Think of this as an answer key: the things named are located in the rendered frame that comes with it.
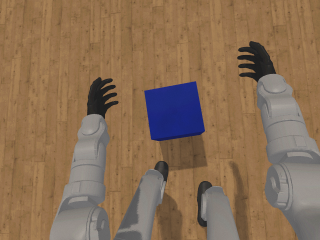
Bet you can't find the robot left forearm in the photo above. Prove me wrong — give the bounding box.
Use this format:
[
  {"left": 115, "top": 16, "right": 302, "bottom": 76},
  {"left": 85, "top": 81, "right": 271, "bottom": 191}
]
[{"left": 49, "top": 114, "right": 110, "bottom": 240}]

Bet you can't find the right robot hand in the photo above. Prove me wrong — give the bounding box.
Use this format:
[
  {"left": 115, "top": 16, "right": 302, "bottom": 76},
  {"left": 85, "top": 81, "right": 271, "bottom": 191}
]
[{"left": 237, "top": 41, "right": 276, "bottom": 82}]

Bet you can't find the right robot upper arm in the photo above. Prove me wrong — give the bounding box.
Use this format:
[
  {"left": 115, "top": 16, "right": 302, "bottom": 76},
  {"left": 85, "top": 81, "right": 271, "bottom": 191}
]
[{"left": 264, "top": 162, "right": 320, "bottom": 240}]

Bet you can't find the right robot shin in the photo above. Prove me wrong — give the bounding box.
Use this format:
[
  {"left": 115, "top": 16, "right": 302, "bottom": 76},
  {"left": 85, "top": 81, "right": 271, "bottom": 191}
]
[{"left": 202, "top": 186, "right": 230, "bottom": 219}]

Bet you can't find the robot right forearm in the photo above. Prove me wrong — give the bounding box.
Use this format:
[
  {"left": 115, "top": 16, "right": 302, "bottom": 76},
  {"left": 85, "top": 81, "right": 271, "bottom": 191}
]
[{"left": 256, "top": 74, "right": 320, "bottom": 164}]

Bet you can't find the carton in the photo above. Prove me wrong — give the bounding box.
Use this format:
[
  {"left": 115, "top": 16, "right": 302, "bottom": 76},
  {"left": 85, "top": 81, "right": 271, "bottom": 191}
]
[{"left": 144, "top": 81, "right": 205, "bottom": 141}]

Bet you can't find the robot right foot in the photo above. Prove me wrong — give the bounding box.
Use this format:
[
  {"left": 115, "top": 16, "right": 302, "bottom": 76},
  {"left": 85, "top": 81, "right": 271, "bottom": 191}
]
[{"left": 197, "top": 181, "right": 212, "bottom": 227}]

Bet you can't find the left robot upper arm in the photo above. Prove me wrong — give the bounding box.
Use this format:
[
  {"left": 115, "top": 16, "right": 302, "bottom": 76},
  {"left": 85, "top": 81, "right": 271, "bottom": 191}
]
[{"left": 50, "top": 205, "right": 111, "bottom": 240}]

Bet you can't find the left robot hand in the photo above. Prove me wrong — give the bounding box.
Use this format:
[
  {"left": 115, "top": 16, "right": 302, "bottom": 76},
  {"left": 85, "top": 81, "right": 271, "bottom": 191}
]
[{"left": 87, "top": 77, "right": 119, "bottom": 119}]

